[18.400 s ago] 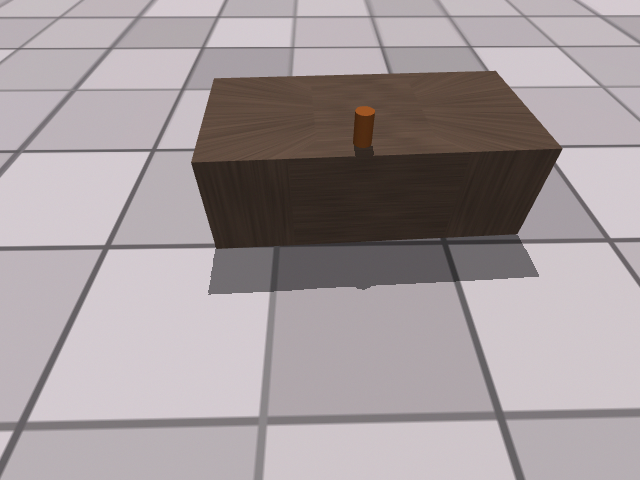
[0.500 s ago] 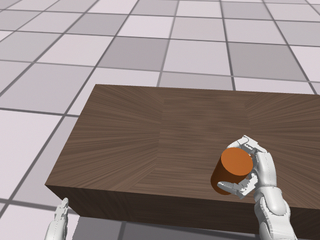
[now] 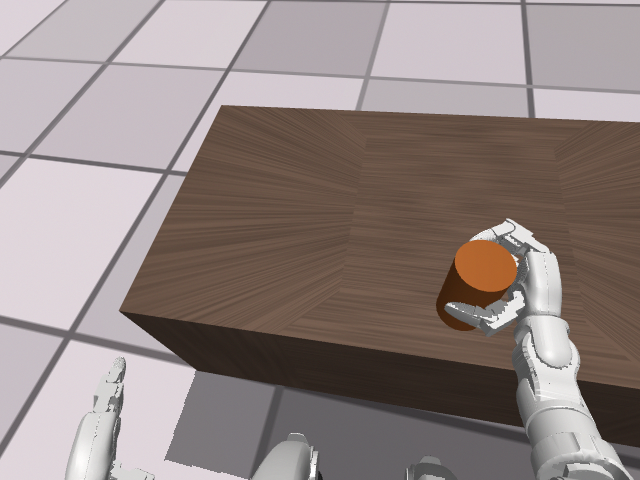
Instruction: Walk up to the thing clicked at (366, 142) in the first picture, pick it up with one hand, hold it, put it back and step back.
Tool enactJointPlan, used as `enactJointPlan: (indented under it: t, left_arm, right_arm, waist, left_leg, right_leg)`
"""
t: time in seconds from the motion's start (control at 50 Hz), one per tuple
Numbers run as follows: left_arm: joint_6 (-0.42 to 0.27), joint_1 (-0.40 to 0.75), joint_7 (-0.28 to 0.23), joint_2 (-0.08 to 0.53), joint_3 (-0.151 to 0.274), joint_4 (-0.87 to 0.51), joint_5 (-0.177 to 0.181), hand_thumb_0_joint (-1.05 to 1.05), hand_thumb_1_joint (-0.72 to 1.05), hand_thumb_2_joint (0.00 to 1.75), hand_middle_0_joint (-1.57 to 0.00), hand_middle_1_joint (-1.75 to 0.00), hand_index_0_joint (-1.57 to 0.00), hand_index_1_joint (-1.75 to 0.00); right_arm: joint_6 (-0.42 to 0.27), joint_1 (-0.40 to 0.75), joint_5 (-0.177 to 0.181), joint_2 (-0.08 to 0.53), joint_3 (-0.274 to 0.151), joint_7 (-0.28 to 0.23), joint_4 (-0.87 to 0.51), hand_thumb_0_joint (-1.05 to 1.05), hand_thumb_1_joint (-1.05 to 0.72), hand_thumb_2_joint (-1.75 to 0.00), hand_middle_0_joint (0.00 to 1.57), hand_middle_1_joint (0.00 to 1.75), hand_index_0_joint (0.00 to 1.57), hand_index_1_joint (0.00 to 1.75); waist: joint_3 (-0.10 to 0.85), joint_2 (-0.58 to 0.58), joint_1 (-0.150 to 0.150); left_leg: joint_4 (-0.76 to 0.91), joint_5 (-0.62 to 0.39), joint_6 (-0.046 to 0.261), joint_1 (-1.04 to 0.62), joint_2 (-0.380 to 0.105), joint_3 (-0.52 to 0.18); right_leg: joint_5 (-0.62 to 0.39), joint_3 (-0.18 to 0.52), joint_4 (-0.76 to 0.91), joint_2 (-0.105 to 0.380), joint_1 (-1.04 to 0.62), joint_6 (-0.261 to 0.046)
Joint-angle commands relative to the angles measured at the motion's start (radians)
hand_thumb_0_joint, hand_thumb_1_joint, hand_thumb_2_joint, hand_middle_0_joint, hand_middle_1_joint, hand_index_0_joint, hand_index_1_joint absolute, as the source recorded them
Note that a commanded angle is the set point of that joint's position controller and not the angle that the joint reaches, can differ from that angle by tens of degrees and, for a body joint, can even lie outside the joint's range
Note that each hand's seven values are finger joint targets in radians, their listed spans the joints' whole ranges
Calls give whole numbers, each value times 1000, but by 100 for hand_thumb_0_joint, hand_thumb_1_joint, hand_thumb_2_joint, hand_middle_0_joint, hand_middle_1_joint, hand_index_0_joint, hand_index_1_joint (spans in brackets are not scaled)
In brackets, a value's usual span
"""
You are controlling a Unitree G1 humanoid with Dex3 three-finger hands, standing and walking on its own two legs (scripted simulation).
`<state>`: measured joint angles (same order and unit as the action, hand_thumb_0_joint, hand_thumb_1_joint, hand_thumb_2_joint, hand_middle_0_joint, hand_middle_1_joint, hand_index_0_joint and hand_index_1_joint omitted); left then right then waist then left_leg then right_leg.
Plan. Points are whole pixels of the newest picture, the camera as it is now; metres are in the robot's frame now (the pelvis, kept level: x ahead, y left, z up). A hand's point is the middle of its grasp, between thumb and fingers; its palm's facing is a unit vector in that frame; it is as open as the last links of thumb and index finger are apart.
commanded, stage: crouch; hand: right
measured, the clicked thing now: (471, 288) +0.38 -0.13 -0.01
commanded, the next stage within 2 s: lower in 0.68 s
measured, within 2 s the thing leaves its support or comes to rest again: rests again in 1.84 s
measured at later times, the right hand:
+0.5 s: hand (466, 269) +0.43 -0.14 -0.05, palm faces +0.03 +1.00 +0.01, open 10.4 cm
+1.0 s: hand (458, 273) +0.45 -0.14 -0.09, palm faces +0.03 +1.00 +0.01, open 10.4 cm
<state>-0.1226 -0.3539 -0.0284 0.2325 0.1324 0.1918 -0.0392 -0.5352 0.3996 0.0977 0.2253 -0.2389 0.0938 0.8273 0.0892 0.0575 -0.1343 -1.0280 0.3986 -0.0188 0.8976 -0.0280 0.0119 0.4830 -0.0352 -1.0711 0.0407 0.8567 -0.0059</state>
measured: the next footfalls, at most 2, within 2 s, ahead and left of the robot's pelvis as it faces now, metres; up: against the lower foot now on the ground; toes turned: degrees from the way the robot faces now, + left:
none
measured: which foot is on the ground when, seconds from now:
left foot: down 0.00-1.00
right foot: down 0.00-1.00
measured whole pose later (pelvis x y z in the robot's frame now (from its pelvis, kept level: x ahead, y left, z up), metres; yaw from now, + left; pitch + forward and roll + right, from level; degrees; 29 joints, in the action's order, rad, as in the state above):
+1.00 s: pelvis -0.01 +0.00 -0.07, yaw +0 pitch +25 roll +3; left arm -0.08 -0.43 0.04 0.24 0.08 -0.15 -0.08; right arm -0.61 0.61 0.01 0.32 -0.39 0.07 1.05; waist 0.15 0.02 -0.25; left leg -1.32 0.50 -0.01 1.27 -0.02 0.05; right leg 0.59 0.01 -1.40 0.06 1.25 0.00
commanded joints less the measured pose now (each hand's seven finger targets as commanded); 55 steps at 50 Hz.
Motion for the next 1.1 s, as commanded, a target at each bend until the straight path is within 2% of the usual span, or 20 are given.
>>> enactJointPlan:
  t: [0.0,0.02,0.12,0.34,0.38,0.44,0.48,0.54,0.56,0.58,0.62,0.66,0.7,0.76,0.78,0.82,0.88,0.96,0.98,1.08]
  left_arm:
    - [-46,22,1,165,75,-280,-5,0,-53,4,-5,-5,-5,-4]
    - [-42,0,-1,186,97,-278,-7,0,-53,4,-5,-5,-5,-4]
    - [-28,-48,12,197,115,-323,-13,0,-51,3,-5,-5,-6,-4]
    - [-14,-87,30,196,117,-397,-26,0,-52,4,-4,-5,-5,-4]
    - [-12,-57,26,245,161,-447,-23,0,-52,4,-4,-5,-5,-4]
    - [-3,-113,38,178,105,-385,-24,0,-52,4,-4,-5,-5,-4]
    - [-7,-93,41,168,88,-436,-22,0,-52,4,-4,-4,-5,-4]
    - [-3,-110,41,176,92,-446,-29,0,-52,4,-4,-5,-5,-4]
    - [0,-136,39,203,123,-428,-31,0,-52,3,-4,-5,-5,-4]
    - [-1,-105,41,190,104,-450,-30,0,-53,4,-4,-4,-5,-4]
    - [-3,-108,36,223,140,-467,-29,0,-52,4,-4,-4,-5,-4]
    - [-2,-120,41,196,111,-472,-30,0,-52,4,-4,-5,-5,-4]
    - [-3,-116,43,183,99,-467,-26,0,-51,3,-4,-4,-5,-3]
    - [-3,-119,41,195,107,-493,-29,0,-52,4,-4,-4,-5,-4]
    - [0,-136,41,188,94,-468,-32,0,-53,4,-4,-4,-4,-4]
    - [-5,-129,46,144,54,-465,-30,0,-54,4,-4,-3,-4,-3]
    - [-11,-102,48,151,47,-500,-35,0,-53,3,-4,-3,-4,-3]
    - [-19,-139,49,181,77,-547,-42,0,-54,4,-4,-3,-4,-3]
    - [-18,-141,50,177,71,-535,-44,0,-54,4,-4,-4,-4,-3]
    - [-29,-135,51,214,121,-595,-43,0,-54,5,-4,-4,-4,-4]
  right_arm:
    - [-102,370,-3,124,-40,-3,-166,0,-16,-133,130,145,134,145]
    - [-109,414,-8,159,-57,-6,-183,0,-14,-132,128,144,133,144]
    - [-117,465,-19,156,-70,-27,-164,0,-14,-136,132,148,136,148]
    - [-120,509,-52,156,-72,-41,-100,0,-12,-130,127,143,132,143]
    - [-128,548,-51,200,-94,-45,-148,0,-12,-130,128,143,132,143]
    - [-117,502,-47,146,-82,-41,-61,0,-10,-130,127,143,131,143]
    - [-128,524,-54,185,-99,-42,-107,0,-11,-130,127,143,132,143]
    - [-126,507,-59,183,-101,-42,-73,0,-12,-130,127,143,132,143]
    - [-128,523,-52,190,-112,-40,-75,0,-11,-129,127,142,131,142]
    - [-128,524,-56,205,-119,-39,-79,0,-10,-129,126,142,131,142]
    - [-130,568,-59,222,-122,-42,-113,0,-9,-130,127,143,131,143]
    - [-125,542,-53,187,-113,-37,-67,0,-9,-129,126,142,130,142]
    - [-125,548,-57,218,-129,-35,-73,0,-6,-129,126,142,130,142]
    - [-126,561,-61,222,-128,-30,-62,0,-6,-128,124,141,129,141]
    - [-124,552,-58,229,-146,-28,-44,0,-8,-129,125,142,130,142]
    - [-124,544,-62,200,-126,-18,0,0,-4,-130,125,143,130,143]
    - [-137,546,-65,216,-150,-19,38,0,-4,-133,127,146,133,146]
    - [-161,586,-75,258,-172,-17,42,0,-7,-132,126,145,132,145]
    - [-168,595,-73,287,-193,-20,-14,0,-5,-133,127,146,132,146]
    - [-174,626,-82,297,-188,-27,-40,0,-3,-132,125,144,131,144]
  waist:
    - [470,-84,-2]
    - [476,-98,-12]
    - [464,-123,-30]
    - [524,-156,-66]
    - [570,-149,-75]
    - [469,-160,-66]
    - [537,-178,-67]
    - [545,-191,-77]
    - [533,-187,-89]
    - [545,-203,-80]
    - [568,-175,-101]
    - [544,-166,-109]
    - [557,-171,-91]
    - [589,-181,-114]
    - [570,-176,-100]
    - [510,-163,-108]
    - [515,-144,-109]
    - [561,-174,-145]
    - [586,-201,-120]
    - [657,-228,-151]
  left_leg:
    - [67,-229,30,-203,33,-3]
    - [61,-217,30,-187,35,0]
    - [28,-142,35,-105,42,9]
    - [-50,-182,39,-38,48,22]
    - [-49,-190,38,-77,45,19]
    - [-61,-158,41,-22,47,21]
    - [-73,-173,42,-16,48,21]
    - [-91,-207,42,-23,49,20]
    - [-96,-202,43,0,50,23]
    - [-96,-203,43,-1,50,22]
    - [-91,-197,40,-20,48,16]
    - [-92,-192,39,-26,46,9]
    - [-103,-199,39,-17,47,11]
    - [-112,-212,39,-20,47,10]
    - [-118,-218,39,-9,47,11]
    - [-111,-176,36,0,42,-8]
    - [-130,-134,38,21,41,-13]
    - [-165,-155,40,50,44,-3]
    - [-176,-163,42,57,45,-5]
    - [-197,-155,39,70,46,-6]
  right_leg:
    - [-259,48,106,-27,-173,6]
    - [-245,52,103,-24,-165,6]
    - [-158,65,92,-18,-141,11]
    - [-238,68,-6,-20,-85,12]
    - [-222,65,-17,-20,-81,8]
    - [-188,62,-17,-24,-9,10]
    - [-220,67,-34,-21,-45,11]
    - [-258,64,-52,-23,-45,11]
    - [-263,70,-58,-21,-38,12]
    - [-265,69,-58,-21,-38,11]
    - [-231,69,-70,-21,-23,4]
    - [-210,66,-81,-23,13,2]
    - [-225,68,-86,-24,17,2]
    - [-236,71,-103,-23,7,2]
    - [-242,70,-107,-26,27,1]
    - [-177,64,-118,-26,106,-4]
    - [-133,67,-136,-24,160,-4]
    - [-158,74,-171,-26,142,-4]
    - [-172,74,-174,-25,138,-4]
    - [-165,81,-208,-21,127,-6]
